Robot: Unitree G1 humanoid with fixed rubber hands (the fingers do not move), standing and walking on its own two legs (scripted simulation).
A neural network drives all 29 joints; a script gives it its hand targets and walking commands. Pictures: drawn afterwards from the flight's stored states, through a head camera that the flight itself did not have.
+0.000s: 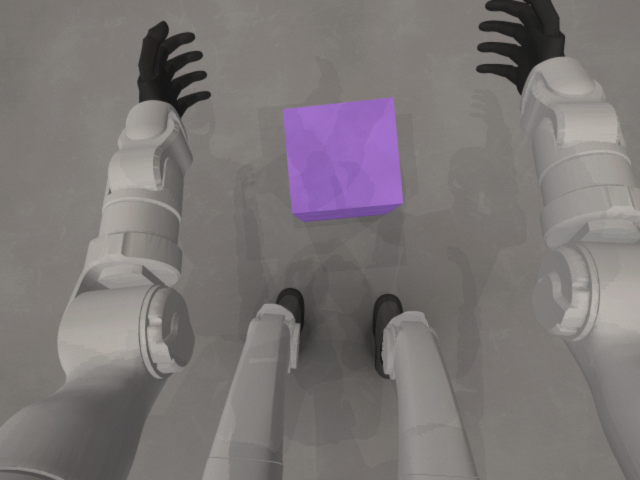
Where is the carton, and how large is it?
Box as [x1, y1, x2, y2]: [283, 97, 402, 221]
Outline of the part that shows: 393,97 283,109 292,213 303,221 384,214 402,203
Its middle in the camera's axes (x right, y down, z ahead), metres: +0.05 -0.16 +0.85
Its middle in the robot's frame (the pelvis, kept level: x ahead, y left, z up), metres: +0.52 +0.02 -0.52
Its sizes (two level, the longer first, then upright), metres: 0.210 0.200 0.250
